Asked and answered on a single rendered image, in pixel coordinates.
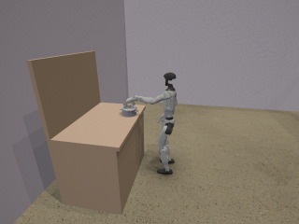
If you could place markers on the table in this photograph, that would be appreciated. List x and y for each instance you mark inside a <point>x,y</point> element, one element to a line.
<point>95,151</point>

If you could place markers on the pot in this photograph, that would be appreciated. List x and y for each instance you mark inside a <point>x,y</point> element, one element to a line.
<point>128,114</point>

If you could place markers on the lid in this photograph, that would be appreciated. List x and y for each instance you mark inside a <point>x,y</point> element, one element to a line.
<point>129,108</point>

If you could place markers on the right robot thigh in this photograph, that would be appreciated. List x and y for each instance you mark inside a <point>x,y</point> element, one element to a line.
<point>167,141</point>

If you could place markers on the robot left forearm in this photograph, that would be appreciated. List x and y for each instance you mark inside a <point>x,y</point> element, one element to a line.
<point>142,99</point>

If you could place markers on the robot left upper arm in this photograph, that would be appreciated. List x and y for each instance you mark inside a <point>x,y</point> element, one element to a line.
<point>166,95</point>

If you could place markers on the robot left hand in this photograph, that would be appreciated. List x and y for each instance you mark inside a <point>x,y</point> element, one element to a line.
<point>129,100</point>

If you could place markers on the humanoid robot head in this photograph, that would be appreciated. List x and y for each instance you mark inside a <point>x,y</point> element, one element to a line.
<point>169,76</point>

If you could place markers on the robot right hand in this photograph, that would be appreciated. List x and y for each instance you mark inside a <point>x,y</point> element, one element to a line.
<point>162,118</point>

